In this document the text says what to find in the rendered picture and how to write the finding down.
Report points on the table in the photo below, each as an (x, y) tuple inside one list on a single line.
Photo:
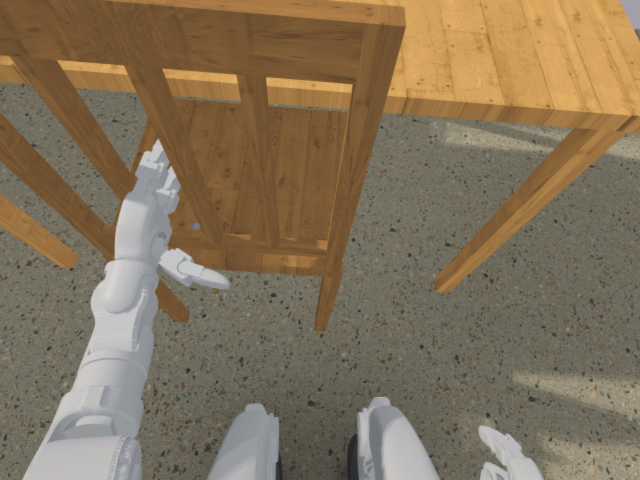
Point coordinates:
[(565, 63)]

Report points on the chair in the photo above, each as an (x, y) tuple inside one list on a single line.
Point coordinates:
[(274, 189)]

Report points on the left robot hand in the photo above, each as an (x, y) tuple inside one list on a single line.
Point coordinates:
[(144, 215)]

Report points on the left robot forearm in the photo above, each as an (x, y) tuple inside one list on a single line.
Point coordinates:
[(105, 399)]

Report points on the robot thigh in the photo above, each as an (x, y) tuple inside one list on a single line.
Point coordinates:
[(386, 436), (251, 443)]

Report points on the robot left thigh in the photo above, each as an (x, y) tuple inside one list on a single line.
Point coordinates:
[(251, 443)]

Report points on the robot right thigh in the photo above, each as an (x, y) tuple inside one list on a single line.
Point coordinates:
[(386, 436)]

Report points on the right robot hand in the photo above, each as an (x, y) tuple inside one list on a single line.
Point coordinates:
[(509, 453)]

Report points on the robot left upper arm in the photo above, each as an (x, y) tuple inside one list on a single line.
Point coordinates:
[(94, 458)]

